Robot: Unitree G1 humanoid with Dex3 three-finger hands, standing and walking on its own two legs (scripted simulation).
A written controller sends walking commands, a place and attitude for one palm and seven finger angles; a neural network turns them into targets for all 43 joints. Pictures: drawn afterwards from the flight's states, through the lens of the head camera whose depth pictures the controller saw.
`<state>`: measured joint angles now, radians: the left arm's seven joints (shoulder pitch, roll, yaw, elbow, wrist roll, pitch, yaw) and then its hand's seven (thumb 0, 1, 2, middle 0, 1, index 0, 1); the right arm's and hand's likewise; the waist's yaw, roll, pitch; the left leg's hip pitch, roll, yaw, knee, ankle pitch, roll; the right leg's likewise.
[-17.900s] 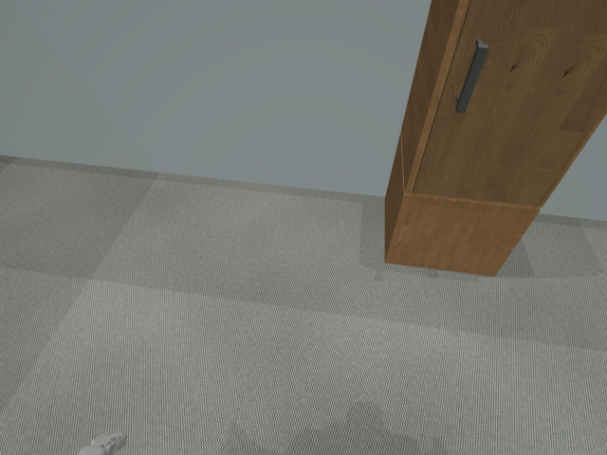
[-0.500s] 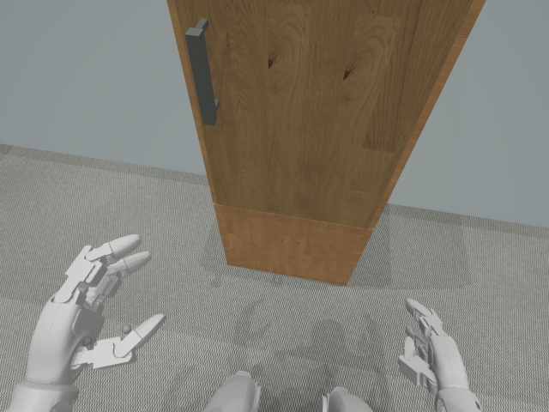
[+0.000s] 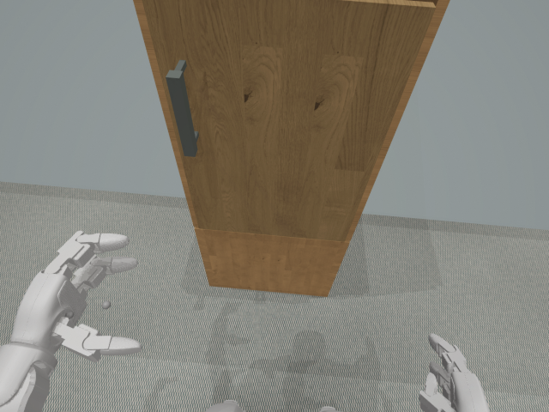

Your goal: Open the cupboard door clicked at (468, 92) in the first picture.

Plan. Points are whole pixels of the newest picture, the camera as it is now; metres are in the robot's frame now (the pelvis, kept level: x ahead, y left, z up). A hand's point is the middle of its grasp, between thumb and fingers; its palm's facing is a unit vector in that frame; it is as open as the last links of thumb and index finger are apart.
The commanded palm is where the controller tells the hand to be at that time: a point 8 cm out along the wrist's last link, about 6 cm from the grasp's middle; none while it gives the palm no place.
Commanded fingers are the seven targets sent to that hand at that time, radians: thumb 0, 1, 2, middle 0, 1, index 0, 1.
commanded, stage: raise the hand with hooked fingers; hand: left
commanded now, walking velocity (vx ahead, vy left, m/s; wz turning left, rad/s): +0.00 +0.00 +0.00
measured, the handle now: (186, 110) +0.57 +0.19 +0.11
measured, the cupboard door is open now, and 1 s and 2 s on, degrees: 0 0 0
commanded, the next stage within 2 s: move the hooked fingers beside the handle in 0.94 s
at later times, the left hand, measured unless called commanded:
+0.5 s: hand (49, 230) +0.29 +0.29 +0.14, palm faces +0.02 -1.00 -0.05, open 14.0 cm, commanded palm +0.26 +0.33 +0.13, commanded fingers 0.00 -0.50 0.30 -0.30 -1.20 -0.30 -1.20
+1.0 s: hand (64, 240) +0.29 +0.27 +0.13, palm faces +0.00 -1.00 -0.04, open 14.0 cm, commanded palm +0.26 +0.32 +0.13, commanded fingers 0.00 -0.50 0.30 -0.30 -1.20 -0.30 -1.20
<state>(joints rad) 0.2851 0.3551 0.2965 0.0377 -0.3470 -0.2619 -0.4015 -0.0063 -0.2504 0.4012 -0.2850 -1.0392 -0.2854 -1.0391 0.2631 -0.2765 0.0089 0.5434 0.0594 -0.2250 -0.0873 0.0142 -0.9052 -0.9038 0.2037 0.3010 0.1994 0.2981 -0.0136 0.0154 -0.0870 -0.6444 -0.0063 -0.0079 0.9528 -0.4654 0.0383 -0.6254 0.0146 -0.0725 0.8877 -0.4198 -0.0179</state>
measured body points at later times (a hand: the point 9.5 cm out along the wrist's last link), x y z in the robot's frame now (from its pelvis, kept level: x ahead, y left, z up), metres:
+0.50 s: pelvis +0.00 +0.00 +0.02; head +0.02 +0.01 +0.47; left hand +0.29 +0.34 +0.14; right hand +0.16 -0.24 -0.05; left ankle +0.01 +0.09 -0.69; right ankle +0.01 -0.11 -0.69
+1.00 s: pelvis +0.00 +0.00 +0.02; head +0.02 +0.00 +0.47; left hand +0.28 +0.33 +0.13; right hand +0.16 -0.25 -0.05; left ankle +0.01 +0.09 -0.69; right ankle +0.01 -0.11 -0.69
